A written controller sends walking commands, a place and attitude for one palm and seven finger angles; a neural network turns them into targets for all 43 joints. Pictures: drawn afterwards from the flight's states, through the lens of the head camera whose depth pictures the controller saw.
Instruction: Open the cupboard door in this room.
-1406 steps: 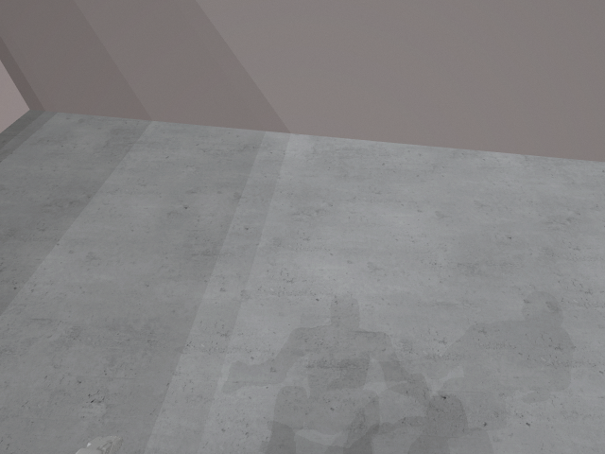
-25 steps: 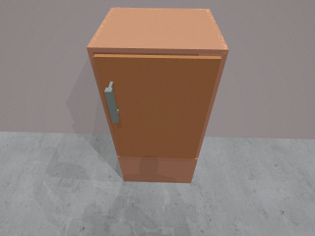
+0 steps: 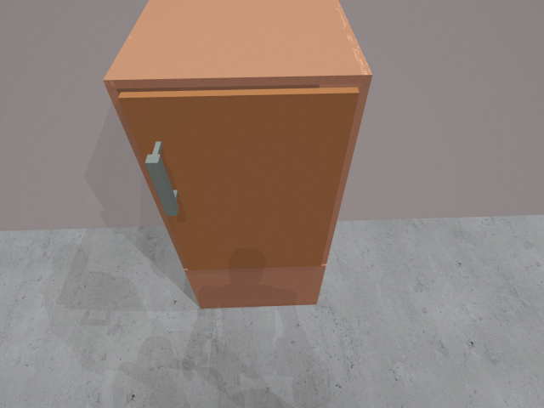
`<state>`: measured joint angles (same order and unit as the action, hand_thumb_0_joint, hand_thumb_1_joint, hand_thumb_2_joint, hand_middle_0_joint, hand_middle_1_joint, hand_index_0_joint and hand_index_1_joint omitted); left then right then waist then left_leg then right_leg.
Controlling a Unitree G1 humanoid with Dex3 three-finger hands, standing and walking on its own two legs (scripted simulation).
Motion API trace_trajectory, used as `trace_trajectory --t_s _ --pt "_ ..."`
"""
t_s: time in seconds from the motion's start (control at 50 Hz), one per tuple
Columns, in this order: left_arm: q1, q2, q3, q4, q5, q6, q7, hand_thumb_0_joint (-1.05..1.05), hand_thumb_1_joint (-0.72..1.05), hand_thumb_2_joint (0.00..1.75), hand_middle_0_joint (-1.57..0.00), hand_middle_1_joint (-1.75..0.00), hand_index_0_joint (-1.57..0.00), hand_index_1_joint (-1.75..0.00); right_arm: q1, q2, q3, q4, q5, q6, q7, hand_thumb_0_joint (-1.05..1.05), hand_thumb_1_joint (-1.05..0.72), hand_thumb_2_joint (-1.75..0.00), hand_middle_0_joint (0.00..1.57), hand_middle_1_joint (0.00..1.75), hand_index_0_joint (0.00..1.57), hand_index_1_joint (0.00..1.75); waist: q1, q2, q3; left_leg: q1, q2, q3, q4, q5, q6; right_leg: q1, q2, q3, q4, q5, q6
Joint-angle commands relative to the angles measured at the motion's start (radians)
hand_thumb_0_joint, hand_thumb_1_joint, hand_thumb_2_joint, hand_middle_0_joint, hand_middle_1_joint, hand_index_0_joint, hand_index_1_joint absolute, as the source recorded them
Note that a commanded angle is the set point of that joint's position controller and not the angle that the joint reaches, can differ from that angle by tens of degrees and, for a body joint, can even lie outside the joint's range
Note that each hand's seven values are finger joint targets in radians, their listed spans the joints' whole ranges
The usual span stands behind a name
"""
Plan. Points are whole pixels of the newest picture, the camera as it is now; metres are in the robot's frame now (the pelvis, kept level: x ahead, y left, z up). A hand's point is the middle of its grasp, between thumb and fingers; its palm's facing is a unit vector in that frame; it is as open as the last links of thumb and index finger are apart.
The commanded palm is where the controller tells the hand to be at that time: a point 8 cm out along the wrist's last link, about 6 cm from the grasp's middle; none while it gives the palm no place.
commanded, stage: come to a stop and stand still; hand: left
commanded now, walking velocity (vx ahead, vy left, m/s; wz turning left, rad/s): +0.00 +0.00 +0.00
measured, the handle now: (165, 179) +0.52 +0.24 +0.00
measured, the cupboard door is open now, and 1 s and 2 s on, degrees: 0 0 0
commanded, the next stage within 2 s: look again from close up in 0.44 s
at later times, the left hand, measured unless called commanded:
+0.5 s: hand out of the picture +0.03 +0.15 -0.17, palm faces +0.04 -0.98 -0.21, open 7.3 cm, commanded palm none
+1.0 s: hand out of the picture +0.01 +0.15 -0.17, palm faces +0.05 -0.98 -0.19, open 7.3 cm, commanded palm none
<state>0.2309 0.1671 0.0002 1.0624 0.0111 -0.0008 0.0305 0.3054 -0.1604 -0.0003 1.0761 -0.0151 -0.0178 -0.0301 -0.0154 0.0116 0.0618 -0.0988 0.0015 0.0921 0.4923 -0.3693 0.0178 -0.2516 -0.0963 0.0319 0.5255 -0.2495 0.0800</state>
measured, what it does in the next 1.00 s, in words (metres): stands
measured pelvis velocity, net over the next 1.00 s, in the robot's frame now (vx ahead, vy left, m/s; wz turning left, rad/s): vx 0.00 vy -0.03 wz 0.03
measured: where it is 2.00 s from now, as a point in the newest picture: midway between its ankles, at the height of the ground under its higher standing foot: outside the picture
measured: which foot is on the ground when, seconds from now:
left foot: down 0.00-1.00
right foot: down 0.00-1.00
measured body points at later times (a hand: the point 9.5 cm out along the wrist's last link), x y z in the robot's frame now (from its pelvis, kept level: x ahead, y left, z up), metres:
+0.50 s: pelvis +0.01 -0.03 +0.00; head +0.02 -0.03 +0.45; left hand +0.03 +0.20 -0.15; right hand +0.03 -0.26 -0.16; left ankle -0.06 +0.10 -0.73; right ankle +0.02 -0.17 -0.73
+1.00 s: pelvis +0.00 -0.03 +0.00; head +0.01 -0.02 +0.45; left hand +0.00 +0.20 -0.16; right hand -0.01 -0.24 -0.15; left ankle -0.06 +0.10 -0.73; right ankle +0.02 -0.17 -0.73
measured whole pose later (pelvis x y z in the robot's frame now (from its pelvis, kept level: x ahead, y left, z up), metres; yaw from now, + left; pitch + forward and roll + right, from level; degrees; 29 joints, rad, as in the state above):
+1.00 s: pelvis +0.00 -0.03 +0.00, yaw +1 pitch -2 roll +0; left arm 0.26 0.17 0.01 1.09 0.01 -0.01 0.03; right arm 0.29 -0.12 0.00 1.13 -0.01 -0.02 -0.03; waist 0.00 -0.01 0.05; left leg -0.09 0.05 0.05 0.46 -0.33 -0.03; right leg -0.22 -0.05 -0.02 0.47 -0.22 0.04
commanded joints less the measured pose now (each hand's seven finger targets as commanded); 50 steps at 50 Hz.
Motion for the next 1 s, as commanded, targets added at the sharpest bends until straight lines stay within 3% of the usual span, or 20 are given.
trace_trajectory --t_s 0.0,0.22,0.58,0.98 --pt "0.053 0.114 0.024 -0.030 0.002 -0.014 0.006 0.00 0.90 0.90 -0.20 -0.30 -0.20 -0.30 0.041 -0.105 -0.024 -0.035 0.001 -0.015 -0.004 0.00 -0.90 -0.90 0.20 0.30 0.20 0.30 0.016 -0.013 -0.027 -0.083 0.094 -0.075 -0.092 0.346 0.009 0.086 -0.017 -0.003 -0.012 0.341 -0.101" --pt "0.040 0.119 0.031 -0.034 0.003 -0.020 0.005 0.00 0.90 0.90 -0.20 -0.30 -0.20 -0.30 0.030 -0.090 -0.026 -0.013 0.000 -0.008 -0.003 0.00 -0.90 -0.90 0.20 0.30 0.20 0.30 0.013 -0.049 -0.039 -0.068 0.091 -0.063 -0.079 0.276 -0.003 0.087 -0.027 0.015 -0.049 0.356 -0.110" --pt "0.042 0.117 0.028 -0.023 0.001 -0.020 0.002 0.00 0.90 0.90 -0.20 -0.30 -0.20 -0.30 0.021 -0.100 -0.023 0.007 0.002 -0.010 -0.003 0.00 -0.90 -0.90 0.20 0.30 0.20 0.30 0.014 -0.004 -0.027 -0.068 0.107 -0.070 -0.114 0.283 -0.008 0.094 -0.010 0.000 -0.086 0.300 -0.104" --pt "0.072 0.086 0.022 -0.004 0.002 -0.016 0.003 0.00 0.90 0.90 -0.20 -0.30 -0.20 -0.30 0.061 -0.073 -0.018 0.031 0.003 -0.012 -0.004 0.00 -0.90 -0.90 0.20 0.30 0.20 0.30 0.021 -0.005 0.016 -0.113 0.106 -0.084 -0.144 0.215 -0.002 0.085 -0.003 -0.013 -0.105 0.196 -0.099"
